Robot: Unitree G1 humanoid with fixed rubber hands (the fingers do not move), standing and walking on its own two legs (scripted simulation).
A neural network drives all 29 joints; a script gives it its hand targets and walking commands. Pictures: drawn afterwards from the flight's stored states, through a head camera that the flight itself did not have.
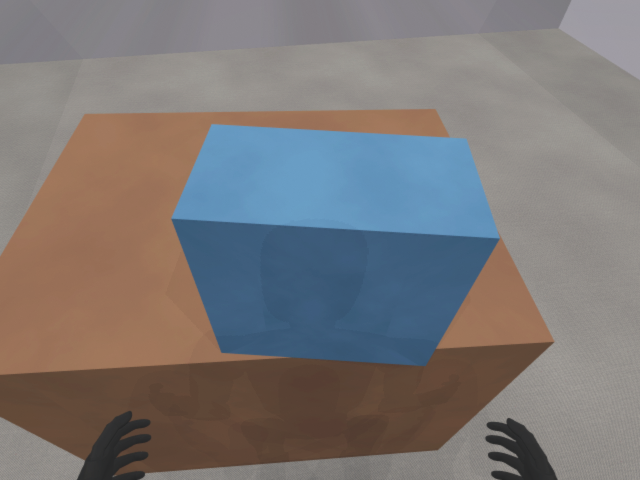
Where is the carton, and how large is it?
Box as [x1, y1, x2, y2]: [171, 124, 499, 365]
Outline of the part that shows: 212,124 171,219 221,352 425,365 499,238 466,139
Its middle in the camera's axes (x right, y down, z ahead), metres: +0.01 +0.02 +0.52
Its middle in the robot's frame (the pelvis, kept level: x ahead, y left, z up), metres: +0.38 +0.02 +0.07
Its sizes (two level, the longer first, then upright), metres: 0.307 0.160 0.289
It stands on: a pedestal, 0.70 m high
